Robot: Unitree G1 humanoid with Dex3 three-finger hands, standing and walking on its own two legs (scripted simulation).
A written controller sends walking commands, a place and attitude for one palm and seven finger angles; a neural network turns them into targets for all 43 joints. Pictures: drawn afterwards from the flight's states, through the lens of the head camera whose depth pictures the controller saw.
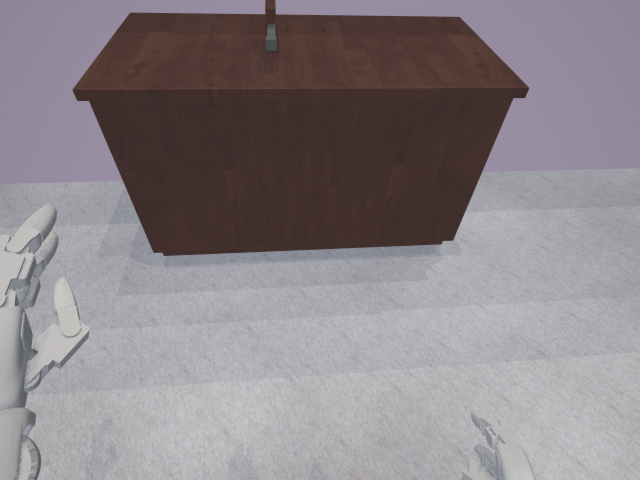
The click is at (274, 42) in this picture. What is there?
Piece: tap's lever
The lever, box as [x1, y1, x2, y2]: [266, 36, 276, 50]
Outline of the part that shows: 266,36 267,50 276,50 275,36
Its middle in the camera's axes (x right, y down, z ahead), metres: -0.14 -0.52 +1.04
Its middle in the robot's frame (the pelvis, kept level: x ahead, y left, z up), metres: +1.13 +0.20 +0.07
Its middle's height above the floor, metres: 0.85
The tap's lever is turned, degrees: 0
